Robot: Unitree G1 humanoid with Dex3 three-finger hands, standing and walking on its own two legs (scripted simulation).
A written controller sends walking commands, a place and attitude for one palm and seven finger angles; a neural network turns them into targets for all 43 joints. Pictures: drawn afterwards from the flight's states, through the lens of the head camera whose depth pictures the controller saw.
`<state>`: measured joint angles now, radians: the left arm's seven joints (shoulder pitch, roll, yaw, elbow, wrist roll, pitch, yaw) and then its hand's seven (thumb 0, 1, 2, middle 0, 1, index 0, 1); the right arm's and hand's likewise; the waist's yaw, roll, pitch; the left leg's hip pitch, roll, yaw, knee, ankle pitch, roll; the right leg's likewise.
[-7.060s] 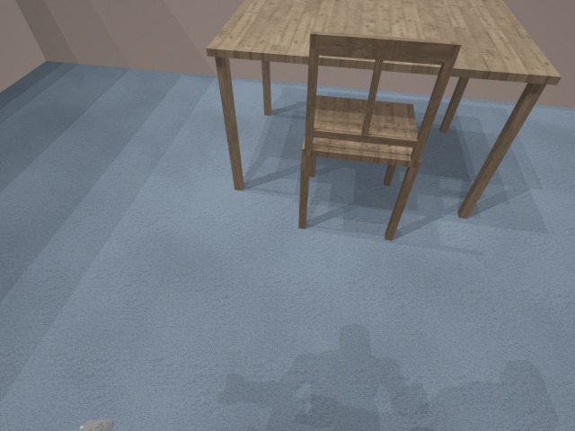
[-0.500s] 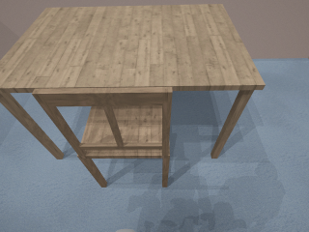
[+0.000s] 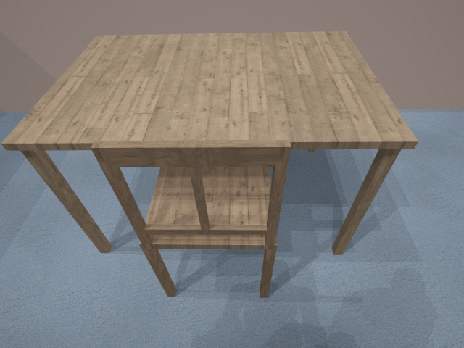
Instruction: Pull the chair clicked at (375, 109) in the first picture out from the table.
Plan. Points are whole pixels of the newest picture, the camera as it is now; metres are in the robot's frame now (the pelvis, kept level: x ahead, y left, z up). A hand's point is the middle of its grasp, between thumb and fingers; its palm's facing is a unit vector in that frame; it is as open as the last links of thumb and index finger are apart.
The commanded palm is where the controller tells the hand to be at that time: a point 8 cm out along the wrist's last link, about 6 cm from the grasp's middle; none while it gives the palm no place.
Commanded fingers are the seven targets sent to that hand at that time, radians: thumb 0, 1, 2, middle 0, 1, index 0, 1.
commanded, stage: come to a stop and stand still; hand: left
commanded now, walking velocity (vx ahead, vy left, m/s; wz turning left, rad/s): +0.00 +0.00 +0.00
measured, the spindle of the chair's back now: (200, 199) +0.48 +0.13 -0.09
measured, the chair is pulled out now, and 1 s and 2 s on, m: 0.00 0.00 0.00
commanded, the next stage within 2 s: look again from close up in 0.86 s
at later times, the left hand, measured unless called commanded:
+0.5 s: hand out of the picture +0.08 +0.16 -0.16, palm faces +0.01 -0.97 -0.23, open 7.3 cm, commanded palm none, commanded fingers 0.00 0.90 0.90 -0.20 -0.30 -0.20 -0.30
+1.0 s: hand out of the picture +0.06 +0.14 -0.16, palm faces +0.01 -0.98 -0.21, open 7.3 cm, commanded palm none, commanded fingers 0.00 0.90 0.90 -0.20 -0.30 -0.20 -0.30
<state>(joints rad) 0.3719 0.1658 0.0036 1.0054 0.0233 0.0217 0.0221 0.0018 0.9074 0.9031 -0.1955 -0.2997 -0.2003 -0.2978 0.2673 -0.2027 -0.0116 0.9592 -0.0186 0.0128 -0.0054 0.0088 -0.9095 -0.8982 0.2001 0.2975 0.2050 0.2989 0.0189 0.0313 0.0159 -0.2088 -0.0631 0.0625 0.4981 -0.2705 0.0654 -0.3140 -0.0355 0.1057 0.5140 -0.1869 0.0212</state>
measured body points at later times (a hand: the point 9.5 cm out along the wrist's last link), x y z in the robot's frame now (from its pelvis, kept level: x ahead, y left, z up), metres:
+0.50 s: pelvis +0.05 -0.02 +0.00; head +0.06 -0.03 +0.45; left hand +0.08 +0.21 -0.14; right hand +0.05 -0.24 -0.16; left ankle +0.00 +0.08 -0.73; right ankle +0.06 -0.16 -0.73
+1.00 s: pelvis +0.05 -0.04 +0.01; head +0.06 -0.04 +0.46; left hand +0.06 +0.19 -0.15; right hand +0.05 -0.26 -0.15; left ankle +0.00 +0.08 -0.73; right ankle +0.06 -0.16 -0.73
